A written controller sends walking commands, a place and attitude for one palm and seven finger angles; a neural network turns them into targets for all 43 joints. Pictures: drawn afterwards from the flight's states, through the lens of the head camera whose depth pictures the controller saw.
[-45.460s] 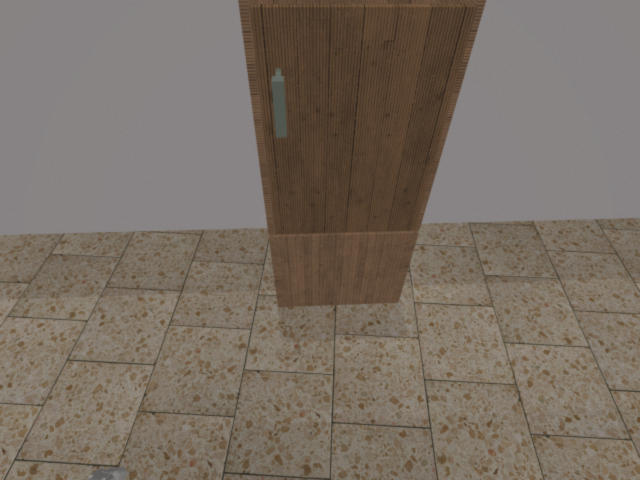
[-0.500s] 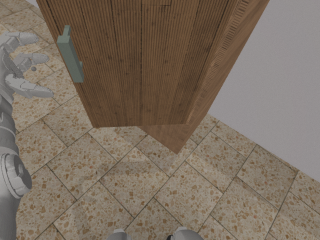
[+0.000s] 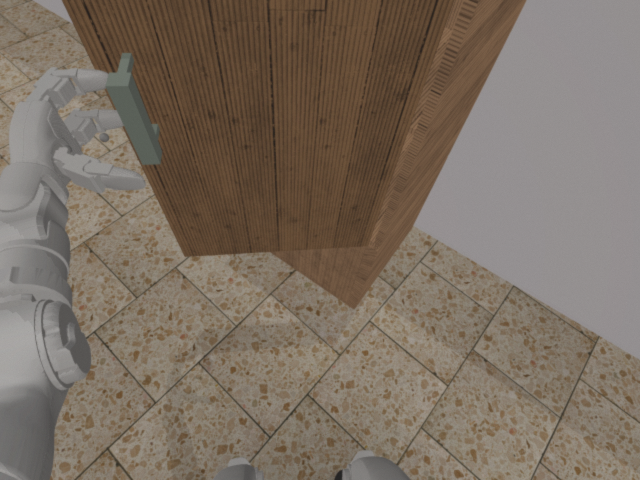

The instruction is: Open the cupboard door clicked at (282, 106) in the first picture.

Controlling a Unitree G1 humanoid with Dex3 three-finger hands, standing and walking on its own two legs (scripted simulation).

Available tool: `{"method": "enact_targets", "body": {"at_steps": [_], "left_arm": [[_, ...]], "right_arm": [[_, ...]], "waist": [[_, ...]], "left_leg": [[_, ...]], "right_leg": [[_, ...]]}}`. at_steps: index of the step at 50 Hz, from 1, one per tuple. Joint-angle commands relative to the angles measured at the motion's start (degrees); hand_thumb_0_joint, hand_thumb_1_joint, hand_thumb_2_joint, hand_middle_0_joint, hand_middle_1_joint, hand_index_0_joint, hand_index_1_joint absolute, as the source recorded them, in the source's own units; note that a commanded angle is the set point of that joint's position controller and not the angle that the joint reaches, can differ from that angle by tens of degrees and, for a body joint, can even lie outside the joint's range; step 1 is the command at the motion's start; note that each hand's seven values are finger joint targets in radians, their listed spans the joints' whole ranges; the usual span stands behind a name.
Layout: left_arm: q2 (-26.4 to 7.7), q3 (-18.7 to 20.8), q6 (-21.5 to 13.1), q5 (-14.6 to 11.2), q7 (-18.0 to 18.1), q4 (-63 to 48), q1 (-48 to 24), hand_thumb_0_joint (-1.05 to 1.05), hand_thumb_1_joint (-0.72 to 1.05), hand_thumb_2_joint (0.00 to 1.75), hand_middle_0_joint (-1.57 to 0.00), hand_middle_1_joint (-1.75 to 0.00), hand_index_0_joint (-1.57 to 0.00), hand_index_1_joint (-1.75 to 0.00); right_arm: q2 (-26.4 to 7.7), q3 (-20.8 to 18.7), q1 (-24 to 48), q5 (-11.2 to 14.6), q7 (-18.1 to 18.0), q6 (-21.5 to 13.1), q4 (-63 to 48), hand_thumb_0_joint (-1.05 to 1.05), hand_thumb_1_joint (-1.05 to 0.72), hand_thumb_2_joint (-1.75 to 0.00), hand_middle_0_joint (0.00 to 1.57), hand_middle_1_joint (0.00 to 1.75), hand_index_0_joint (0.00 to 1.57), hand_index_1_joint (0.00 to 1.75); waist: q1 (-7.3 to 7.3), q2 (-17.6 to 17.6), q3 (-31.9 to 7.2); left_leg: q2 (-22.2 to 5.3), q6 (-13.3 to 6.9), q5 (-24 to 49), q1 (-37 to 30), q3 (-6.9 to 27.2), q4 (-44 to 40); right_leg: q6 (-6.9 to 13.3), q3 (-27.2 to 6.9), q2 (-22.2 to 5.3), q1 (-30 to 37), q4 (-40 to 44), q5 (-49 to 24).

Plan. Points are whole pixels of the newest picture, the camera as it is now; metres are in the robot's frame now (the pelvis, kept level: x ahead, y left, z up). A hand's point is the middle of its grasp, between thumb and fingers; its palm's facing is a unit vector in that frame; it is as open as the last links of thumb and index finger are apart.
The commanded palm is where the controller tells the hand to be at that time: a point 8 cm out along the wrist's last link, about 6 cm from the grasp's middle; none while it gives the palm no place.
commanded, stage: slide the fingers in behind the handle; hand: left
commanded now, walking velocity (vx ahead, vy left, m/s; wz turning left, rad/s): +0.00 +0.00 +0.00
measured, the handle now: (139, 111) +0.55 +0.19 +0.11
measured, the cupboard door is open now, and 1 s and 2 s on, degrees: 42 41 42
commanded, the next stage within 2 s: close the thumb around the handle in 0.98 s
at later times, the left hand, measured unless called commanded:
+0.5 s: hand (147, 134) +0.50 +0.18 +0.12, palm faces +0.02 -1.00 +0.00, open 13.9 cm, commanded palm +0.47 +0.23 +0.12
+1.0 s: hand (142, 140) +0.49 +0.18 +0.12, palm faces +0.04 -1.00 +0.00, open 14.0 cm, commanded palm +0.46 +0.23 +0.12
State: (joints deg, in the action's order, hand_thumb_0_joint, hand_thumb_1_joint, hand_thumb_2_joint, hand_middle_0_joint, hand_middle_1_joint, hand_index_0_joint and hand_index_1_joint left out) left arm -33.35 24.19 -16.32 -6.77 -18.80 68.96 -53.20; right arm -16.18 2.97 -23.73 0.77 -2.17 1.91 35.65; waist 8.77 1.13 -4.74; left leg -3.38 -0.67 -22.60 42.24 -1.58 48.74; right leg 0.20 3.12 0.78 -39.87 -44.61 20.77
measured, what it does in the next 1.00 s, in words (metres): stands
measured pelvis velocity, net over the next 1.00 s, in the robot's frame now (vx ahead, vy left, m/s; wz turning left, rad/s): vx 0.00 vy -0.01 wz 0.00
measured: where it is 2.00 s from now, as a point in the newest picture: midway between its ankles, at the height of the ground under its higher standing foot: outside the picture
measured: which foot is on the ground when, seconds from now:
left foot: down 0.00-1.00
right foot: down 0.00-1.00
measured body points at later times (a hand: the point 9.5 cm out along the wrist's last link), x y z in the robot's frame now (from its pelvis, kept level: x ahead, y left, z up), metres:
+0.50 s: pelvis +0.00 -0.01 +0.00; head +0.09 +0.00 +0.44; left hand +0.50 +0.23 +0.12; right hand +0.01 -0.27 -0.12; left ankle +0.00 +0.11 -0.70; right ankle +0.00 -0.12 -0.70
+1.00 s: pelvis +0.00 -0.01 +0.00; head +0.08 -0.01 +0.45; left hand +0.48 +0.23 +0.12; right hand +0.02 -0.28 -0.11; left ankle +0.00 +0.11 -0.70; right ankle +0.00 -0.12 -0.70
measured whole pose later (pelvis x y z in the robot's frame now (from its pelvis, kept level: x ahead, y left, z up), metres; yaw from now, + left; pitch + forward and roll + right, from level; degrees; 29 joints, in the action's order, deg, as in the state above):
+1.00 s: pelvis +0.00 -0.01 +0.00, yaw +0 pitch +15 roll -1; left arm -26.5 21.6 -18.1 -6.7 -12.9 65.6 -50.2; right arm -16.1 1.5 -23.2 0.7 -1.3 0.9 36.6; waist 7.8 1.5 -5.2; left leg -3.4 0.2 -21.9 39.4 -1.7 46.8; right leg 1.0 2.8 0.9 -37.9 -44.3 20.9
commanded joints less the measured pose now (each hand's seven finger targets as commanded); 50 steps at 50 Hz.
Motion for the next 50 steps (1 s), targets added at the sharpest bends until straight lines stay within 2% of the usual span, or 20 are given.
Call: {"method": "enact_targets", "body": {"at_steps": [1,5,9,12,15,17,18,21,23,26,28,31,33,35,36,39,43,44,46,50], "left_arm": [[-13.38,-0.36,-4.02,-0.33,0.54,-14.24,-27.29,0.0,-0.5,0.3,-0.3,-1.2,-0.3,-1.2],[-11.76,0.13,-4.51,-1.25,1.61,-14.7,-26.75,0.0,-0.5,0.3,-0.3,-1.2,-0.3,-1.2],[-10.22,-1.13,-4.31,-0.38,2.73,-15.44,-26.02,0.0,-0.5,0.3,-0.3,-1.2,-0.3,-1.2],[-11.07,-0.1,-4.22,-0.5,3.83,-15.31,-26.33,0.0,-0.5,0.3,-0.3,-1.2,-0.3,-1.2],[-9.79,-1.47,-4.4,0.31,4.43,-15.61,-27.34,0.0,-0.5,0.3,-0.3,-1.2,-0.3,-1.2],[-6.59,-3.13,-5.07,0.04,4.67,-17.08,-27.65,0.0,-0.5,0.3,-0.3,-1.2,-0.3,-1.2],[-7.96,-1.68,-5.04,-0.09,4.85,-16.14,-25.9,0.0,-0.5,0.3,-0.3,-1.2,-0.3,-1.2],[-4.5,-4.09,-4.44,-0.64,4.99,-15.24,-27.01,0.0,-0.5,0.3,-0.3,-1.2,-0.3,-1.2],[-6.93,-1.76,-4.66,-0.47,6.01,-15.69,-27.34,0.0,-0.5,0.3,-0.3,-1.2,-0.3,-1.2],[-8.61,-0.1,-4.82,0.19,7.22,-15.6,-24.65,0.0,-0.5,0.3,-0.3,-1.2,-0.3,-1.2],[-6.63,-2.0,-5.63,0.82,7.57,-17.34,-25.07,0.0,-0.5,0.3,-0.3,-1.2,-0.3,-1.2],[-8.18,0.02,-5.78,0.36,7.73,-16.5,-23.04,0.0,-0.5,0.3,-0.3,-1.2,-0.3,-1.2],[-8.65,0.3,-6.19,0.15,7.41,-17.99,-23.98,0.0,-0.5,0.3,-0.3,-1.2,-0.3,-1.2],[-7.0,-0.68,-6.03,0.17,7.16,-17.7,-21.89,0.0,-0.5,0.3,-0.3,-1.2,-0.3,-1.2],[-5.24,-2.07,-5.68,-0.04,6.97,-17.08,-21.56,0.0,-0.5,0.3,-0.3,-1.2,-0.3,-1.2],[-7.21,-1.28,-5.02,-0.19,6.85,-14.64,-23.59,0.0,-0.5,0.3,-0.3,-1.2,-0.3,-1.2],[-8.37,-1.01,-6.51,0.04,6.64,-18.12,-25.71,0.0,-0.5,0.3,-0.3,-1.2,-0.3,-1.2],[-6.24,-2.33,-6.62,-0.22,6.34,-17.73,-25.36,0.0,-0.5,0.3,-0.3,-1.2,-0.3,-1.2],[-6.85,-1.59,-6.43,-0.76,5.76,-16.58,-23.55,0.0,-0.5,0.3,-0.3,-1.2,-0.3,-1.2],[-6.89,-1.63,-6.16,-1.17,5.4,-16.82,-23.72,0.0,-0.5,0.3,-0.3,-1.2,-0.3,-1.2]], "right_arm": [[-9.95,-4.35,-8.18,-0.12,-0.66,-1.34,-3.04,0.0,-0.9,-0.9,0.2,0.3,0.2,0.3],[-9.84,-4.64,-8.69,-0.31,-0.24,-1.44,-2.58,0.0,-0.9,-0.9,0.2,0.3,0.2,0.3],[-9.51,-4.72,-8.43,-0.27,0.1,-1.32,-2.73,0.0,-0.9,-0.9,0.2,0.3,0.2,0.3],[-9.65,-4.67,-8.68,-0.35,-0.02,-1.24,-2.6,0.0,-0.9,-0.9,0.2,0.3,0.2,0.3],[-9.35,-4.78,-8.48,-0.33,0.2,-1.4,-2.27,0.0,-0.9,-0.9,0.2,0.3,0.2,0.3],[-8.95,-4.89,-8.64,-0.5,0.44,-1.68,-2.4,0.0,-0.9,-0.9,0.2,0.3,0.2,0.3],[-9.25,-5.04,-8.68,-0.46,0.44,-1.58,-2.14,0.0,-0.9,-0.9,0.2,0.3,0.2,0.3],[-8.96,-4.89,-8.11,-0.36,0.53,-1.7,-2.07,0.0,-0.9,-0.9,0.2,0.3,0.2,0.3],[-9.1,-4.9,-8.33,-0.5,0.53,-1.78,-1.76,0.0,-0.9,-0.9,0.2,0.3,0.2,0.3],[-8.8,-4.81,-8.02,-0.55,0.7,-1.67,-2.67,0.0,-0.9,-0.9,0.2,0.3,0.2,0.3],[-8.46,-4.82,-7.76,-0.53,0.88,-1.67,-2.85,0.0,-0.9,-0.9,0.2,0.3,0.2,0.3],[-8.68,-5.01,-7.39,-0.35,0.82,-1.52,-3.07,0.0,-0.9,-0.9,0.2,0.3,0.2,0.3],[-8.62,-4.97,-7.21,-0.31,0.64,-1.5,-3.27,0.0,-0.9,-0.9,0.2,0.3,0.2,0.3],[-8.31,-4.95,-6.98,-0.27,0.69,-1.54,-3.39,0.0,-0.9,-0.9,0.2,0.3,0.2,0.3],[-8.26,-4.94,-6.58,-0.09,0.7,-1.53,-3.49,0.0,-0.9,-0.9,0.2,0.3,0.2,0.3],[-8.68,-4.69,-6.53,0.05,0.22,-1.51,-2.95,0.0,-0.9,-0.9,0.2,0.3,0.2,0.3],[-8.53,-4.86,-6.44,-0.01,0.06,-1.91,-2.84,0.0,-0.9,-0.9,0.2,0.3,0.2,0.3],[-8.31,-4.82,-6.42,-0.06,0.21,-2.11,-2.7,0.0,-0.9,-0.9,0.2,0.3,0.2,0.3],[-8.68,-4.95,-6.45,0.02,0.22,-2.16,-2.49,0.0,-0.9,-0.9,0.2,0.3,0.2,0.3],[-8.76,-4.88,-6.11,0.11,0.17,-2.09,-2.75,0.0,-0.9,-0.9,0.2,0.3,0.2,0.3]], "waist": [[0.69,7.85,-24.26],[0.55,6.13,-25.57],[0.31,7.36,-24.64],[0.43,4.3,-23.05],[0.66,6.36,-23.56],[0.9,7.01,-24.59],[0.36,5.0,-25.25],[1.05,4.55,-22.77],[0.35,5.63,-24.08],[-0.82,2.87,-24.2],[-0.29,3.84,-24.79],[-1.09,2.32,-24.21],[-1.34,3.47,-25.6],[-1.6,3.18,-24.91],[-1.04,2.77,-23.49],[-0.2,0.48,-20.3],[-0.44,4.44,-24.56],[-0.25,4.2,-24.26],[-0.57,2.91,-23.79],[-0.82,4.34,-23.26]], "left_leg": [[1.96,-1.08,18.32,-18.57,2.88,-4.81],[1.69,-1.0,21.55,-20.04,3.2,-4.32],[1.87,-1.0,21.19,-19.69,2.86,-4.47],[1.99,-1.32,20.2,-17.6,2.8,-4.78],[2.0,-1.12,19.58,-18.41,2.71,-4.86],[2.08,-1.19,21.77,-20.74,2.92,-4.5],[1.93,-1.08,22.07,-20.53,3.04,-4.49],[2.05,-1.03,19.48,-19.0,2.79,-5.15],[2.18,-1.08,20.47,-19.44,2.7,-4.88],[2.6,-1.32,20.61,-16.43,1.85,-5.06],[2.61,-1.42,21.96,-17.83,1.79,-4.71],[2.58,-1.31,20.24,-17.01,1.45,-5.08],[2.79,-1.33,21.35,-17.27,1.29,-5.21],[2.71,-1.26,21.94,-17.71,1.21,-5.34],[2.73,-1.37,20.79,-17.42,0.9,-5.48],[2.92,-1.59,16.23,-13.88,0.83,-6.08],[3.04,-1.52,18.15,-16.96,1.08,-5.64],[2.98,-1.51,18.63,-17.66,1.2,-5.52],[2.9,-1.47,18.57,-16.99,1.11,-5.59],[2.9,-1.36,18.1,-17.05,1.3,-5.89]], "right_leg": [[0.63,-1.53,1.82,6.81,4.41,-16.96],[0.63,-1.15,2.14,7.02,4.01,-18.99],[0.67,-1.19,2.09,6.91,4.05,-19.02],[0.68,-1.22,2.1,8.41,4.25,-19.32],[0.63,-1.35,1.99,7.72,4.3,-18.79],[0.8,-1.03,2.15,7.09,4.07,-19.75],[0.74,-1.09,2.16,7.84,4.12,-20.2],[0.63,-0.97,2.05,7.34,4.52,-18.82],[0.71,-1.2,1.94,7.81,4.19,-19.67],[0.47,-1.8,1.77,11.77,4.06,-22.21],[0.46,-1.79,1.78,11.05,3.76,-23.45],[0.5,-1.99,1.84,12.27,4.19,-22.72],[0.56,-2.21,1.73,13.72,3.83,-24.44],[0.61,-1.91,1.74,13.58,3.95,-24.73],[0.47,-2.01,1.77,12.88,4.46,-24.06],[0.25,-2.47,1.54,13.12,5.29,-21.38],[0.42,-2.81,1.39,13.35,4.81,-22.23],[0.45,-2.57,1.55,12.62,4.86,-22.32],[0.46,-2.6,1.58,13.16,4.97,-22.55],[0.58,-2.37,1.58,12.36,5.0,-21.39]]}}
